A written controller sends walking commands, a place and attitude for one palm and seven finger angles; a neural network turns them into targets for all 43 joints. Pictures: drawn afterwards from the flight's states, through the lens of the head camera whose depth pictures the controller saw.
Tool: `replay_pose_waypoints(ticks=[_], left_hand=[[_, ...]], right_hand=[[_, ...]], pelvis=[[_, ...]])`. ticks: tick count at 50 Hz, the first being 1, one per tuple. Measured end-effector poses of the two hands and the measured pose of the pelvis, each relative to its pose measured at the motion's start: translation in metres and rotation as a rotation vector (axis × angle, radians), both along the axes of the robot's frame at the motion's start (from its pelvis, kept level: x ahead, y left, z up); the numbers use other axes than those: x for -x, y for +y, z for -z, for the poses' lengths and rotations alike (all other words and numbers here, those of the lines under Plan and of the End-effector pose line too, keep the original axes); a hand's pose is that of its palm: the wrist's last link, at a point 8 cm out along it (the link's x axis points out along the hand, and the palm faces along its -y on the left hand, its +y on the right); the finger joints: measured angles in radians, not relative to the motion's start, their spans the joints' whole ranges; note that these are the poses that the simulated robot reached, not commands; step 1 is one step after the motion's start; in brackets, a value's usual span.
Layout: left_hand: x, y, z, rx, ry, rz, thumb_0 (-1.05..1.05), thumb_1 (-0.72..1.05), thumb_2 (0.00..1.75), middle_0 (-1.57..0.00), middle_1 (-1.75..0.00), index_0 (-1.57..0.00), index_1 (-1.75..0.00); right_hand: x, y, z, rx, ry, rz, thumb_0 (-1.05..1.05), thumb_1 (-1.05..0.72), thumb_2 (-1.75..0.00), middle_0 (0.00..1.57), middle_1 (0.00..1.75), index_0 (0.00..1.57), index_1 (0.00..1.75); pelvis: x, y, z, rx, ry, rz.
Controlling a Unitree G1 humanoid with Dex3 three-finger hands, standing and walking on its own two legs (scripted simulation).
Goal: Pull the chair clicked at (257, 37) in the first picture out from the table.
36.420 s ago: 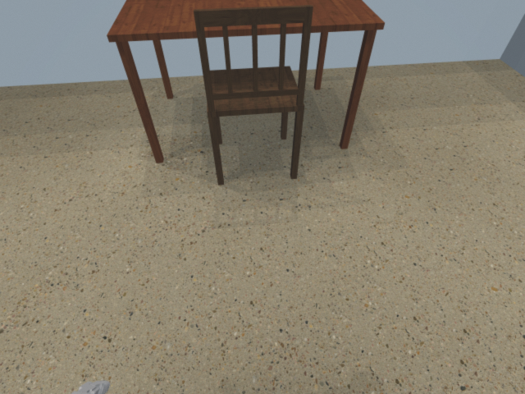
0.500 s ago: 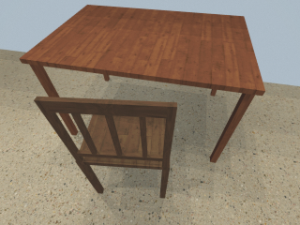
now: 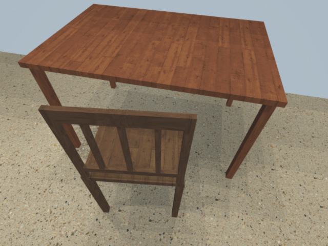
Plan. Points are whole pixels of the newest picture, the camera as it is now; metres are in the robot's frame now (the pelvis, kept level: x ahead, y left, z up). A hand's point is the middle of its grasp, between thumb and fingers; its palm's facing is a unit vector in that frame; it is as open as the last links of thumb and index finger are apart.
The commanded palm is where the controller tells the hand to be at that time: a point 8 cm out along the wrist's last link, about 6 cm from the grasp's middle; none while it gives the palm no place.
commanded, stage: raise the hand toward the chair's back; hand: left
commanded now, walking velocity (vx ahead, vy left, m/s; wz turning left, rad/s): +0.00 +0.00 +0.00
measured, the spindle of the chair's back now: (126, 150) +0.42 +0.16 -0.09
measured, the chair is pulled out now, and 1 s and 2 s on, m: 0.13 0.13 0.13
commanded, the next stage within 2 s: none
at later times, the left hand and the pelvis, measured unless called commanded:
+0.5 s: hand out of the picture +0.14 +0.17 -0.09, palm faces +0.09 -1.00 +0.02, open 9.5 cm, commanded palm +0.13 +0.23 -0.06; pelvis -0.03 -0.02 -0.10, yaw +3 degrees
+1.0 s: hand (95, 223) +0.18 +0.18 -0.06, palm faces +0.02 -1.00 -0.04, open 13.9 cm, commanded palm +0.15 +0.24 -0.05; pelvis -0.02 -0.02 -0.09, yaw +3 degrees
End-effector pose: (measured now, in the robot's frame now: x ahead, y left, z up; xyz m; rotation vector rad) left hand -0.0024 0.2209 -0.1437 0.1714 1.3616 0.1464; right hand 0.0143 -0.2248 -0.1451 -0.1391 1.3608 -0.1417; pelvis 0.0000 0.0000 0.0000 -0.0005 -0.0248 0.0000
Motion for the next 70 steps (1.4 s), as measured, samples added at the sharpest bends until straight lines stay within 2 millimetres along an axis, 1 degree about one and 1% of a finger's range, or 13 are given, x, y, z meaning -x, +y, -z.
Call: replay_pose_waypoints(ticks=[4, 7, 11, 15, 19, 23, 27, 31, 36, 46, 55, 63, 70], left_hand=[[-0.001, 0.001, -0.003, 0.014, -0.029, -0.056, 0.01, 0.9, 0.9, -0.2, -0.3, -0.2, -0.3], [-0.061, 0.021, -0.049, -0.045, -0.421, -0.115, 0.03, 0.92, 0.89, -0.2, -0.3, -0.2, -0.3], [-0.141, 0.025, -0.113, -0.031, -0.922, -0.085, 0.02, 0.88, 0.87, -0.19, -0.29, -0.2, -0.29], [-0.179, 0.005, -0.134, 0.117, -1.295, 0.034, 0.01, 0.8, 0.85, -0.18, -0.28, -0.18, -0.28], [-0.165, -0.018, -0.101, 0.24, -1.351, 0.183, 0.01, 0.71, 0.81, -0.17, -0.27, -0.18, -0.27], [-0.13, -0.011, -0.06, 0.217, -1.227, 0.101, 0.01, 0.61, 0.77, -0.17, -0.26, -0.18, -0.26], [-0.107, 0.007, -0.071, 0.077, -1.277, 0.025, 0.01, 0.52, 0.73, -0.16, -0.24, -0.17, -0.24], [-0.117, 0.008, -0.088, 0.058, -1.378, 0.098, 0.01, 0.42, 0.69, -0.15, -0.23, -0.15, -0.23], [-0.151, 0.0, -0.079, 0.173, -1.277, 0.195, 0.01, 0.3, 0.65, -0.14, -0.21, -0.14, -0.21], [-0.166, 0.016, -0.095, 0.111, -1.247, 0.123, 0.01, 0.07, 0.55, -0.12, -0.17, -0.12, -0.17], [-0.165, 0.021, -0.09, 0.142, -1.267, 0.149, 0.0, -0.14, 0.46, -0.09, -0.14, -0.1, -0.14], [-0.167, 0.031, -0.099, 0.128, -1.297, 0.15, 0.0, -0.32, 0.38, -0.08, -0.11, -0.08, -0.11], [-0.169, 0.041, -0.103, 0.127, -1.283, 0.155, -0.01, -0.45, 0.32, -0.06, -0.09, -0.07, -0.09]], right_hand=[[0.007, 0.004, -0.001, 0.004, -0.004, 0.006, 0.01, -0.92, -0.9, 0.2, 0.3, 0.2, 0.29], [-0.01, 0.0, -0.012, 0.044, -0.204, -0.017, 0.02, -0.92, -0.9, 0.2, 0.3, 0.2, 0.3], [-0.051, -0.011, -0.017, 0.058, -0.445, -0.092, 0.02, -0.92, -0.9, 0.2, 0.3, 0.2, 0.3], [-0.101, -0.026, -0.024, 0.082, -0.635, -0.139, 0.02, -0.91, -0.9, 0.2, 0.3, 0.21, 0.3], [-0.148, -0.035, -0.034, 0.105, -0.789, -0.183, 0.01, -0.91, -0.9, 0.2, 0.3, 0.2, 0.3], [-0.183, -0.033, -0.035, 0.122, -0.857, -0.247, 0.01, -0.91, -0.9, 0.2, 0.3, 0.2, 0.3], [-0.2, -0.019, -0.021, 0.099, -0.856, -0.31, 0.01, -0.91, -0.9, 0.19, 0.3, 0.2, 0.29], [-0.197, 0.0, 0.005, 0.034, -0.805, -0.342, 0.01, -0.91, -0.9, 0.19, 0.3, 0.2, 0.3], [-0.171, 0.01, 0.032, -0.028, -0.701, -0.273, 0.01, -0.9, -0.9, 0.2, 0.3, 0.21, 0.3], [-0.125, -0.02, 0.032, 0.041, -0.564, -0.135, 0.02, -0.9, -0.9, 0.2, 0.3, 0.21, 0.3], [-0.14, -0.038, 0.014, 0.135, -0.624, -0.155, 0.02, -0.91, -0.9, 0.2, 0.3, 0.2, 0.3], [-0.162, -0.011, 0.0, 0.093, -0.695, -0.206, 0.01, -0.91, -0.9, 0.2, 0.3, 0.2, 0.3], [-0.164, 0.013, -0.001, 0.044, -0.704, -0.238, 0.01, -0.9, -0.9, 0.2, 0.3, 0.21, 0.3]], pelvis=[[0.002, 0.003, 0.001, 0.009, 0.008, -0.009], [0.005, 0.003, 0.006, -0.013, 0.021, -0.023], [0.014, 0.005, 0.018, -0.011, 0.065, -0.078], [0.023, 0.001, 0.042, 0.0, 0.162, -0.053], [0.029, -0.007, 0.071, 0.003, 0.222, -0.039], [0.032, -0.015, 0.092, 0.015, 0.254, -0.051], [0.033, -0.022, 0.102, 0.043, 0.276, -0.074], [0.035, -0.026, 0.108, 0.07, 0.3, -0.094], [0.034, -0.028, 0.107, 0.072, 0.316, -0.087], [0.018, -0.021, 0.09, 0.05, 0.32, -0.066], [0.018, -0.012, 0.091, 0.057, 0.315, -0.067], [0.021, -0.005, 0.088, 0.067, 0.304, -0.075], [0.023, 0.001, 0.084, 0.075, 0.294, -0.079]])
